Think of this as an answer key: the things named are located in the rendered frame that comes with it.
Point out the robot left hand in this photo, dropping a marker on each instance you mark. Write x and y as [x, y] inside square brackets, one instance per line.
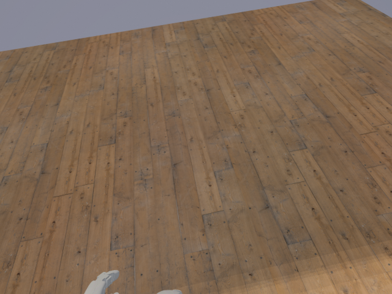
[102, 282]

